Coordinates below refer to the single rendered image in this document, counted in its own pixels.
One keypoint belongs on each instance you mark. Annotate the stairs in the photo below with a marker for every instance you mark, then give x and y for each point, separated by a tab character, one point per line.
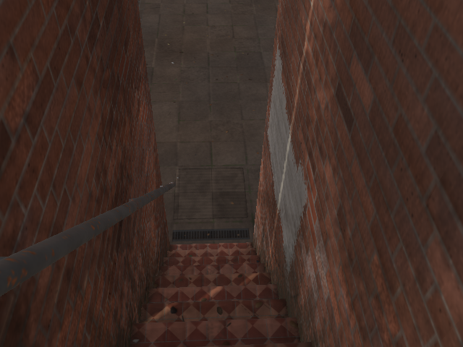
214	295

